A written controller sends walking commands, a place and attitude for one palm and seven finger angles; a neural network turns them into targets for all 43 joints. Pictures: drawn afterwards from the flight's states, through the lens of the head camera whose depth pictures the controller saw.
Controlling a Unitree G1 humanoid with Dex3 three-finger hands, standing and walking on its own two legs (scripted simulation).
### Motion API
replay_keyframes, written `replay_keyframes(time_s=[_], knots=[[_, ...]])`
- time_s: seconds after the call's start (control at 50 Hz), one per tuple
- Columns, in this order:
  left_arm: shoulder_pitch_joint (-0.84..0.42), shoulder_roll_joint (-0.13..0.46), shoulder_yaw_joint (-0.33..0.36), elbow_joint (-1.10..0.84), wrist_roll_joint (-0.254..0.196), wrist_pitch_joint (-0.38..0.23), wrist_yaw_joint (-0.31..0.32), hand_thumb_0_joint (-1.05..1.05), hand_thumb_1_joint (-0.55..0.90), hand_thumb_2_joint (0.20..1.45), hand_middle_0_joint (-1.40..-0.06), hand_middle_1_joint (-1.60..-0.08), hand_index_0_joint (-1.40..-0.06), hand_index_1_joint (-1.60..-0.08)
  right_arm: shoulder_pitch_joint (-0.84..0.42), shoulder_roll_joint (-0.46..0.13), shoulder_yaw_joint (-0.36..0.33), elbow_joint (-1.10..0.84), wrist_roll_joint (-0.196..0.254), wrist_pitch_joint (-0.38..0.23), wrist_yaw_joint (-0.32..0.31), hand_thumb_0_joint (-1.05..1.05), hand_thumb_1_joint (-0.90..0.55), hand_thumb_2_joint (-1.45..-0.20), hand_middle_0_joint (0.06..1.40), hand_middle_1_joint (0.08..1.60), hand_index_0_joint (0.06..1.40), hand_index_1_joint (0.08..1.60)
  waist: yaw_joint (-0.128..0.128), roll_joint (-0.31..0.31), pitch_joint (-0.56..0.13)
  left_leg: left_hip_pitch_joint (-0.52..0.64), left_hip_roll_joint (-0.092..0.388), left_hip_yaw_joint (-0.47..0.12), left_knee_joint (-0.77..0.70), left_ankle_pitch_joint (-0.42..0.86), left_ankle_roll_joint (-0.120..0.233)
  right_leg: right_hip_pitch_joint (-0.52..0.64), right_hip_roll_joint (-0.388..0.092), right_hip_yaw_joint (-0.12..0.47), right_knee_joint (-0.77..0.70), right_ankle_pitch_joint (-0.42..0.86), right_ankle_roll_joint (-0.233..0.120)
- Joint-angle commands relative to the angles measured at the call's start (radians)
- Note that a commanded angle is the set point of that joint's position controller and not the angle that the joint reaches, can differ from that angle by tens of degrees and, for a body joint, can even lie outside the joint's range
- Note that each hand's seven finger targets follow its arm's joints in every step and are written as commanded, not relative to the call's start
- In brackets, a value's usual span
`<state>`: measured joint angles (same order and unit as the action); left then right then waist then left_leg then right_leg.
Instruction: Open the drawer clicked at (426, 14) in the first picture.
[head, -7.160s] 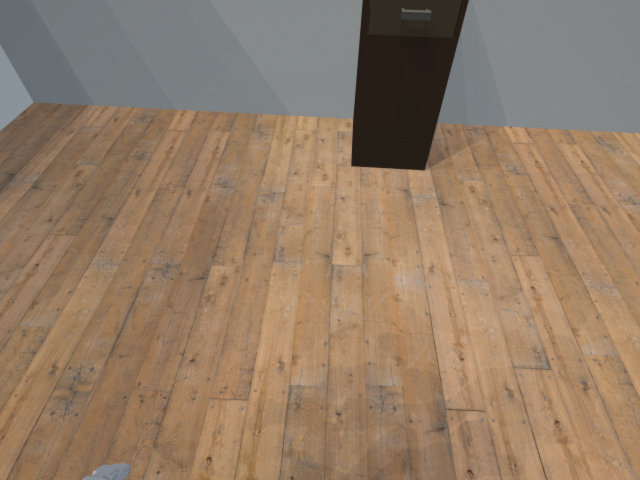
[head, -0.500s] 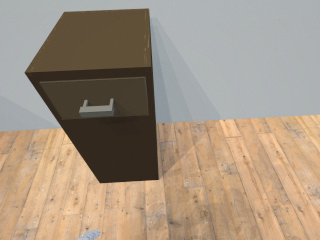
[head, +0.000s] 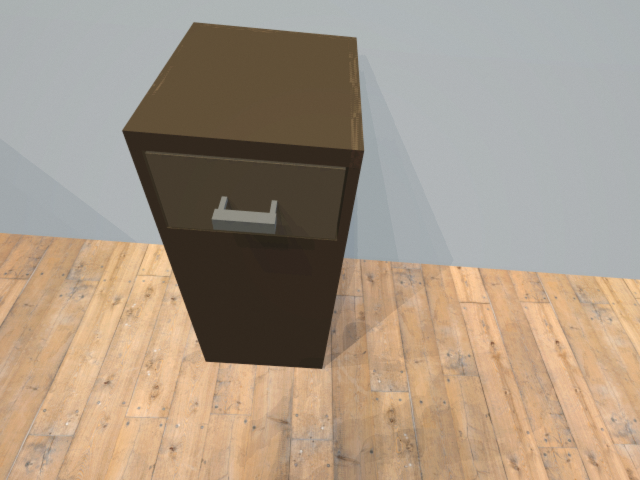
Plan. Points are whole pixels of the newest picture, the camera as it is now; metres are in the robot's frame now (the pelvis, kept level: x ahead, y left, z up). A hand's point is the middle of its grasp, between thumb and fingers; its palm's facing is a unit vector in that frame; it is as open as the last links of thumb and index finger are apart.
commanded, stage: come to a stop and stand still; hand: left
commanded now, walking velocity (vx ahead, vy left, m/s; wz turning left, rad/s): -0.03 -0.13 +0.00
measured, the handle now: (247, 212) +0.54 +0.17 -0.03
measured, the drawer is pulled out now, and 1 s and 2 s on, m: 0.00 0.00 0.00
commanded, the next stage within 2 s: look again from close up in 0.70 s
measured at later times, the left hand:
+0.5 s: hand out of the picture +0.01 +0.10 -0.17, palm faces +0.02 -0.97 -0.23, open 7.2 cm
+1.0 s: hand out of the picture -0.01 +0.11 -0.19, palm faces +0.01 -0.99 -0.16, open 7.4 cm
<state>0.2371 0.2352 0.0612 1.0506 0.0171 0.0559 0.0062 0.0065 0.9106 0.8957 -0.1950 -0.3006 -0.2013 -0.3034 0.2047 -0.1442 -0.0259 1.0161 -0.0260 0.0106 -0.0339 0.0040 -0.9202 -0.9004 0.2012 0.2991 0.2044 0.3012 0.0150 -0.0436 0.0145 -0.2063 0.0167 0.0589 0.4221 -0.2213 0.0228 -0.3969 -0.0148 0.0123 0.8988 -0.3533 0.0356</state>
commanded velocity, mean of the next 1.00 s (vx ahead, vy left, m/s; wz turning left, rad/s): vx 0.00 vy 0.00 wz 0.00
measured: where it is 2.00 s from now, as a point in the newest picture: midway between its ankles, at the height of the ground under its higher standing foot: outside the picture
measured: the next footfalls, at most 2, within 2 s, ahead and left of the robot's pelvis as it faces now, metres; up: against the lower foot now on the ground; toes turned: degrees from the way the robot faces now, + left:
right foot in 0.24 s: +0.02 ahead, -0.12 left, +0.00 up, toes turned -1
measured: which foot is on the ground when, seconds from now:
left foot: down 0.00-1.00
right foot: up 0.00-0.22, down 0.24-1.00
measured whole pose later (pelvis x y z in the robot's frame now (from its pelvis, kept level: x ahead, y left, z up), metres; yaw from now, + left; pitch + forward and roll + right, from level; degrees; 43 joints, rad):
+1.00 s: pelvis +0.00 -0.05 -0.01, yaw -1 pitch +0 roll -1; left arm 0.34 0.11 -0.01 1.08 0.02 -0.02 0.05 0.01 0.90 0.90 -0.20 -0.30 -0.21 -0.30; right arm 0.24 -0.17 -0.02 1.04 -0.01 -0.01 -0.03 0.02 -0.93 -0.90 0.20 0.30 0.20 0.30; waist 0.00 0.01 0.03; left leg -0.25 0.04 0.04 0.59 -0.33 0.01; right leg -0.17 0.03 -0.06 0.53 -0.35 -0.02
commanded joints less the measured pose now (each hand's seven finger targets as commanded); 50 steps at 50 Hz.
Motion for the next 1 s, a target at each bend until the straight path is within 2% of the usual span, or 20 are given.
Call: replay_keyframes(time_s=[0.0,0.06,0.1,0.16,0.2,0.22,0.24,0.26,0.28,0.34,0.42,0.56,0.76,0.78,0.8,0.84,0.86,0.92,0.96,0.98], knots=[[0.013,0.039,0.003,-0.039,0.003,-0.020,-0.004,0.000,0.900,0.900,-0.200,-0.300,-0.200,-0.300,0.089,-0.194,-0.038,-0.012,0.003,-0.025,-0.023,0.000,-0.900,-0.900,0.200,0.300,0.200,0.300,-0.044,0.152,-0.019,0.187,0.290,-0.213,-0.166,0.348,0.116,-0.101,-0.032,0.014,0.003,-0.044,0.020],[-0.004,0.021,-0.006,-0.040,-0.004,-0.018,-0.002,0.000,0.900,0.900,-0.200,-0.300,-0.200,-0.300,0.109,-0.212,-0.045,0.011,0.003,-0.017,-0.023,0.000,-0.900,-0.900,0.200,0.300,0.200,0.300,-0.060,0.196,-0.035,0.227,0.295,-0.192,-0.121,0.505,0.132,-0.047,-0.036,-0.017,-0.101,-0.108,0.020],[-0.009,0.009,-0.014,-0.034,-0.007,-0.020,0.000,0.000,0.900,0.900,-0.200,-0.300,-0.200,-0.300,0.106,-0.219,-0.047,0.023,0.002,-0.011,-0.018,0.000,-0.900,-0.900,0.200,0.300,0.200,0.300,-0.063,0.219,-0.031,0.190,0.279,-0.184,-0.109,0.494,0.128,0.019,-0.032,-0.034,-0.188,-0.118,0.010],[0.060,0.003,-0.019,0.004,-0.009,-0.030,0.005,0.000,0.900,0.900,-0.200,-0.300,-0.200,-0.300,0.076,-0.207,-0.046,0.034,0.007,-0.009,-0.010,0.000,-0.900,-0.900,0.200,0.300,0.200,0.300,-0.031,0.225,-0.044,0.106,0.232,-0.166,-0.085,0.371,0.095,0.158,-0.018,-0.069,-0.379,0.019,-0.003],[0.111,0.031,-0.019,0.034,-0.004,-0.048,0.013,0.000,0.900,0.900,-0.200,-0.300,-0.200,-0.300,0.075,-0.163,-0.039,0.043,0.018,-0.013,-0.005,0.000,-0.900,-0.900,0.200,0.300,0.200,0.300,-0.012,0.122,-0.051,0.013,0.158,-0.112,-0.006,0.217,0.024,0.298,-0.064,-0.023,-0.579,0.217,-0.016],[0.093,0.069,-0.019,0.034,-0.003,-0.056,0.020,0.000,0.900,0.900,-0.200,-0.300,-0.200,-0.300,0.080,-0.117,-0.029,0.043,0.025,-0.014,0.002,0.000,-0.900,-0.900,0.200,0.300,0.200,0.300,-0.026,0.018,-0.043,-0.051,0.105,-0.060,0.028,0.104,-0.017,0.326,-0.155,0.072,-0.598,0.274,-0.049],[0.074,0.089,-0.023,0.034,-0.008,-0.060,0.022,0.000,0.900,0.900,-0.200,-0.300,-0.200,-0.300,0.070,-0.083,-0.015,0.042,0.024,-0.013,0.010,0.000,-0.900,-0.900,0.200,0.300,0.200,0.300,-0.031,-0.014,-0.019,-0.046,0.063,-0.029,0.020,-0.008,-0.037,0.270,-0.218,0.092,-0.605,0.279,-0.080],[0.069,0.095,-0.018,0.037,-0.005,-0.068,0.023,0.000,0.900,0.900,-0.200,-0.300,-0.200,-0.300,0.052,-0.068,-0.008,0.044,0.013,-0.001,0.006,0.000,-0.900,-0.900,0.200,0.300,0.200,0.300,-0.022,-0.156,0.004,-0.048,0.043,-0.012,0.044,-0.067,-0.047,0.222,-0.216,0.131,-0.634,0.297,-0.106],[0.063,0.077,-0.023,0.042,-0.005,-0.071,0.025,0.000,0.900,0.900,-0.200,-0.300,-0.200,-0.300,0.044,-0.079,-0.006,0.047,0.009,0.004,0.005,0.000,-0.900,-0.900,0.200,0.300,0.200,0.300,-0.016,-0.190,0.040,-0.047,0.051,-0.019,0.067,-0.100,-0.045,0.192,-0.218,0.126,-0.647,0.337,-0.120],[0.043,0.032,-0.037,0.046,-0.013,-0.073,0.031,0.000,0.900,0.900,-0.200,-0.300,-0.200,-0.300,0.117,-0.073,-0.001,0.099,0.011,-0.003,0.000,0.000,-0.900,-0.900,0.200,0.300,0.200,0.300,-0.043,-0.064,0.028,0.034,0.073,-0.033,0.002,0.097,-0.044,0.209,-0.154,0.047,-0.568,0.444,-0.101],[0.062,0.027,-0.034,0.055,-0.016,-0.065,0.032,0.000,0.900,0.900,-0.200,-0.300,-0.200,-0.300,0.117,-0.074,0.003,0.122,0.012,0.001,-0.002,0.000,-0.900,-0.900,0.200,0.300,0.200,0.300,-0.025,0.004,0.085,0.051,0.087,-0.033,-0.014,0.114,-0.050,0.168,-0.114,0.035,-0.618,0.239,-0.073],[0.073,0.018,-0.031,0.050,-0.015,-0.064,0.033,0.000,0.900,0.900,-0.200,-0.300,-0.200,-0.300,0.147,-0.066,0.006,0.130,0.009,0.005,-0.004,0.000,-0.900,-0.900,0.200,0.300,0.200,0.300,-0.027,0.024,0.110,0.052,0.087,-0.031,-0.011,0.095,-0.050,0.151,-0.107,0.048,-0.653,0.149,-0.079],[0.123,-0.003,-0.030,0.065,-0.015,-0.072,0.037,0.000,0.900,0.900,-0.200,-0.300,-0.200,-0.300,0.147,-0.063,0.007,0.127,0.015,-0.009,-0.013,0.000,-0.900,-0.900,0.200,0.300,0.200,0.300,-0.020,0.015,0.043,0.075,0.096,-0.029,-0.011,0.193,-0.048,0.240,-0.099,0.008,-0.577,0.422,-0.071],[0.257,0.036,-0.023,0.095,0.004,-0.110,0.076,0.000,0.900,0.900,-0.200,-0.300,-0.200,-0.300,-0.013,-0.078,0.004,0.037,0.022,-0.029,-0.001,0.000,-0.900,-0.900,0.200,0.300,0.200,0.300,0.065,-0.130,0.110,-0.162,0.054,0.037,0.300,-0.067,-0.067,0.266,-0.202,0.169,-0.569,1.119,0.061],[0.238,0.055,-0.028,0.053,0.010,-0.125,0.074,0.000,0.900,0.900,-0.200,-0.300,-0.200,-0.300,0.068,-0.042,0.002,-0.001,0.017,-0.015,0.003,0.000,-0.900,-0.900,0.200,0.300,0.200,0.300,-0.020,-0.079,0.043,-0.179,0.039,-0.069,0.379,-0.147,-0.027,0.307,-0.244,0.128,-0.510,1.248,0.040],[0.173,0.050,-0.029,0.014,0.013,-0.125,0.061,0.000,0.900,0.900,-0.200,-0.300,-0.200,-0.300,0.085,-0.033,0.004,-0.018,0.023,-0.017,0.017,0.000,-0.900,-0.900,0.200,0.300,0.200,0.300,-0.021,-0.070,-0.062,-0.164,0.043,-0.039,0.374,-0.159,-0.008,0.368,-0.200,0.056,-0.460,1.030,-0.116],[0.168,0.042,-0.028,-0.005,0.015,-0.123,0.058,0.000,0.900,0.900,-0.200,-0.300,-0.200,-0.300,0.074,-0.035,0.005,-0.027,0.023,-0.026,0.017,0.000,-0.900,-0.900,0.200,0.300,0.200,0.300,-0.013,-0.073,-0.076,-0.157,0.026,-0.015,0.315,-0.176,-0.011,0.374,-0.197,0.059,-0.452,0.985,-0.152],[0.126,0.025,-0.037,-0.024,0.006,-0.103,0.056,0.000,0.900,0.900,-0.200,-0.300,-0.200,-0.300,0.152,-0.037,0.009,-0.001,0.020,-0.036,0.007,0.000,-0.900,-0.900,0.200,0.300,0.200,0.300,-0.054,-0.028,-0.058,0.010,0.016,-0.014,0.054,0.032,-0.009,0.273,-0.135,0.024,-0.394,0.663,-0.131],[0.171,-0.019,-0.042,-0.025,-0.002,-0.081,0.055,0.000,0.900,0.900,-0.200,-0.300,-0.200,-0.300,0.153,-0.112,0.006,-0.002,0.008,-0.041,0.002,0.000,-0.900,-0.900,0.200,0.300,0.200,0.300,-0.012,0.109,-0.023,0.030,0.143,-0.122,0.059,0.322,0.043,0.176,-0.054,0.000,-0.405,0.239,-0.083],[0.168,-0.027,-0.048,-0.019,-0.001,-0.077,0.053,0.000,0.900,0.900,-0.200,-0.300,-0.200,-0.300,0.147,-0.123,0.008,0.000,0.006,-0.040,-0.004,0.000,-0.900,-0.900,0.200,0.300,0.200,0.300,-0.015,0.160,0.007,0.018,0.154,-0.142,0.055,0.359,0.058,0.168,-0.034,-0.018,-0.412,0.152,-0.076]])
